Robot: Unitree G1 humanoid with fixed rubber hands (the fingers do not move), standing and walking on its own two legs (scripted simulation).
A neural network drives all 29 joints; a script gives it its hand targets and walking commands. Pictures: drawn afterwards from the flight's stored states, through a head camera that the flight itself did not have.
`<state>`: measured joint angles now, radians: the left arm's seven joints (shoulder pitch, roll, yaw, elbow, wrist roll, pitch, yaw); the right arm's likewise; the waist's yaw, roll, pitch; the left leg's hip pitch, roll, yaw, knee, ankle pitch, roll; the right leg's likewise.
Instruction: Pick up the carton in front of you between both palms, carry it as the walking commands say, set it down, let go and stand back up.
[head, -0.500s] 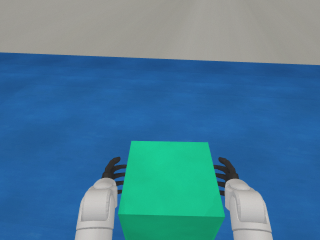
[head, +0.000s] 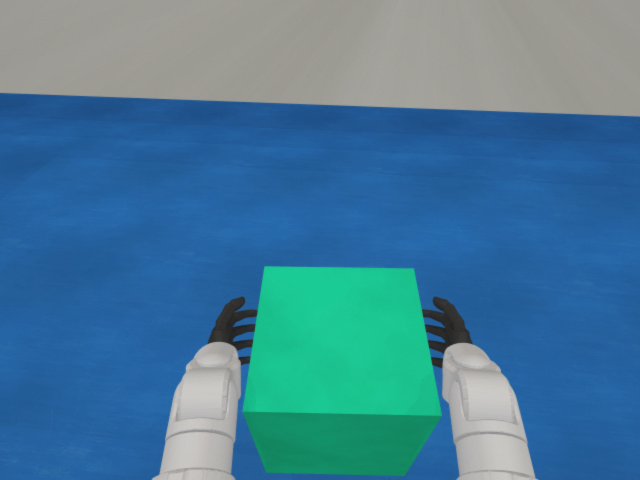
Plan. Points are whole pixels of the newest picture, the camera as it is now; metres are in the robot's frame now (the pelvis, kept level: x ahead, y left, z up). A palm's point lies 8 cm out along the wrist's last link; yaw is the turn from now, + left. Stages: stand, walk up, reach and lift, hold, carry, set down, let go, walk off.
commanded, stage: carry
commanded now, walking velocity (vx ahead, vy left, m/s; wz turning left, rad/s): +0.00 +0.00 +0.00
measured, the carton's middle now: (336, 374) +0.32 +0.00 -0.04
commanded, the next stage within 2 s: hold in 0.68 s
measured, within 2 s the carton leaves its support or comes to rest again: neither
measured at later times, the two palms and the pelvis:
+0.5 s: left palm (221, 364) +0.28 +0.15 +0.05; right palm (461, 366) +0.28 -0.15 +0.05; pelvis -0.01 +0.00 +0.00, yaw +0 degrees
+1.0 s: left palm (214, 377) +0.26 +0.15 +0.06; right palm (465, 375) +0.26 -0.15 +0.06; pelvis -0.03 +0.00 +0.01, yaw +1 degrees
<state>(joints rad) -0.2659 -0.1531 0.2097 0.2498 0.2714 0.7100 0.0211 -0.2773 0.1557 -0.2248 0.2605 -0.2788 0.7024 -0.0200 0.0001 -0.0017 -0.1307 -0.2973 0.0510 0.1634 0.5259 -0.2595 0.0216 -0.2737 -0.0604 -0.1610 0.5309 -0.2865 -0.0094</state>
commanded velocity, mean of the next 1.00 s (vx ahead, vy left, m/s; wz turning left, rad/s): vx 0.00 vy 0.00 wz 0.00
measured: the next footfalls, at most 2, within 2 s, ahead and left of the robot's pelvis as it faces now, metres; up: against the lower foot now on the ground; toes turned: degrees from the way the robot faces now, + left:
none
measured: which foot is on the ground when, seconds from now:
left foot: down 0.00-1.00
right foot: down 0.00-1.00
